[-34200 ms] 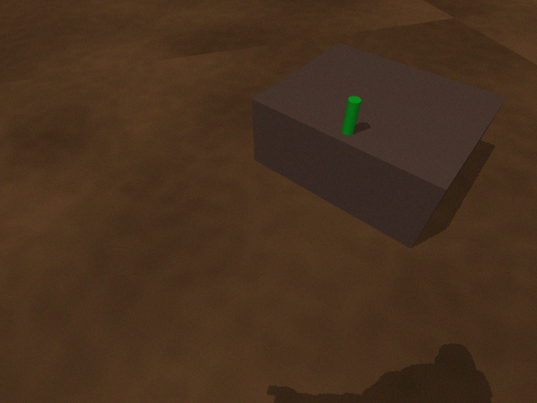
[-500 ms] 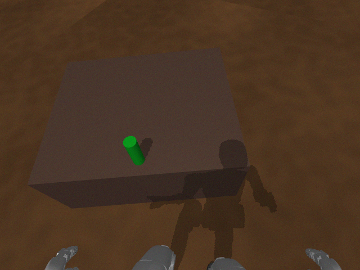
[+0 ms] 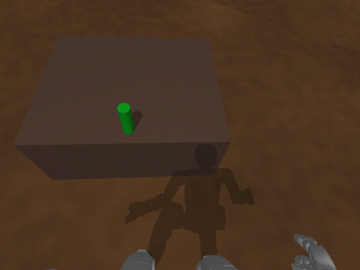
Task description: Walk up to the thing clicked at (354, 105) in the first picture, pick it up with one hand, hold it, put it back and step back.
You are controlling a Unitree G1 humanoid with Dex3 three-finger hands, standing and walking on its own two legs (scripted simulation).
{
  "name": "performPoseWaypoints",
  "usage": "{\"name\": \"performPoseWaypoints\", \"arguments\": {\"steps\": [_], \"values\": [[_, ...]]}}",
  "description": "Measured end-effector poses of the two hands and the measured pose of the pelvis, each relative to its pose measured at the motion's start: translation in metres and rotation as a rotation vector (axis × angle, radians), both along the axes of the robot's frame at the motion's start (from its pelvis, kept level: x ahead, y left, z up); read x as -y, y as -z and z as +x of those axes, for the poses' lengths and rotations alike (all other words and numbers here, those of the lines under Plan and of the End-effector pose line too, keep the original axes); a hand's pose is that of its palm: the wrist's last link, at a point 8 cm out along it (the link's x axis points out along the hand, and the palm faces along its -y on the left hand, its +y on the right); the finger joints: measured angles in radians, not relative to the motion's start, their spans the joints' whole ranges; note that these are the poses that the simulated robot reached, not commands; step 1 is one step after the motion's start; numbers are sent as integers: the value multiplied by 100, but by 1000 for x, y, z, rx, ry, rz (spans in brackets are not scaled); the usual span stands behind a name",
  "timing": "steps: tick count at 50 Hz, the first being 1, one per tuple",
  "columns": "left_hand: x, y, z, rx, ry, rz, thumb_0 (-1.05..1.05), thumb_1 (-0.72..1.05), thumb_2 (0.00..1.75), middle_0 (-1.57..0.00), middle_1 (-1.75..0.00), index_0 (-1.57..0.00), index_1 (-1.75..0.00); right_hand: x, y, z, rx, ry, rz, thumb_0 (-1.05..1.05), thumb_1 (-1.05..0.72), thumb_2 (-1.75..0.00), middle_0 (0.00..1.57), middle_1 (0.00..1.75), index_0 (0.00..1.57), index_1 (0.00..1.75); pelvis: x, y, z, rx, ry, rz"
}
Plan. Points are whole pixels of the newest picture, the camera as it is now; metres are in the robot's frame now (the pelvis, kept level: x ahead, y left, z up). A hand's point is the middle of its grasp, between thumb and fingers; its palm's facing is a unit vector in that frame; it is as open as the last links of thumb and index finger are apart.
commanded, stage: step back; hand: left
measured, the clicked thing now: (126, 119) +0.68 +0.24 -0.30
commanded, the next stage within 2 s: none
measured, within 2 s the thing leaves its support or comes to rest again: neither
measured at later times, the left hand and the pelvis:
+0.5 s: hand out of the picture -0.04 +0.25 -0.14, palm faces +0.06 -0.90 -0.43, open 7.4 cm; pelvis -0.17 -0.03 -0.01, yaw +5 degrees
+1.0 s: hand out of the picture -0.29 +0.21 -0.13, palm faces +0.04 -0.88 -0.47, open 7.4 cm; pelvis -0.32 -0.07 +0.00, yaw +3 degrees
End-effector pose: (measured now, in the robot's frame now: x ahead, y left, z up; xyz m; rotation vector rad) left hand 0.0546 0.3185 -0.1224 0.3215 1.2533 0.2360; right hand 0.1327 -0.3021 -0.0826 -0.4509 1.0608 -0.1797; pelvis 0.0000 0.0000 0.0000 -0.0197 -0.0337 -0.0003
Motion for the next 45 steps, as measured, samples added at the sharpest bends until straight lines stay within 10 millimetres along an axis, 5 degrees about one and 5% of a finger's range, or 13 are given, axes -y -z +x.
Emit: {"name": "performPoseWaypoints", "arguments": {"steps": [5,11,18,25,30,35,40,45], "values": [[20,2,-40,-18,20,35,1,90,90,-20,-30,-20,-30,25,23,-26,46,12,38,0,-90,-90,21,30,21,30,20,16,-39,20,27,3],[43,-27,-86,1,8,55,1,90,90,-20,-30,-21,-30,40,33,-82,-20,65,90,0,-90,-90,21,30,20,30,34,2,-72,17,20,54],[39,-43,-89,97,31,111,1,90,90,-20,-30,-21,-30,49,43,-159,-141,60,65,0,-90,-90,21,30,20,30,38,0,-114,-20,-39,50],[29,-19,-107,203,19,82,0,90,90,-20,-30,-21,-30,37,46,-216,-205,13,30,0,-90,-90,20,30,20,30,35,14,-170,12,-96,70],[41,-14,-148,154,-4,25,0,90,90,-20,-30,-20,-30,35,27,-240,-159,0,30,0,-90,-90,21,30,21,30,37,4,-198,18,-95,13],[52,-13,-199,113,-13,10,0,90,90,-20,-30,-20,-30,45,15,-244,-84,-15,21,0,-90,-90,21,30,21,30,48,0,-228,-9,-61,2],[66,-7,-257,51,4,57,0,90,90,-20,-30,-20,-30,64,29,-249,0,-25,46,0,-90,-90,21,30,21,30,64,13,-269,-1,-22,4],[79,-22,-318,7,-16,73,0,90,90,-20,-30,-21,-30,68,35,-284,-28,0,86,0,-90,-90,20,30,20,30,73,5,-299,9,-17,26]]}}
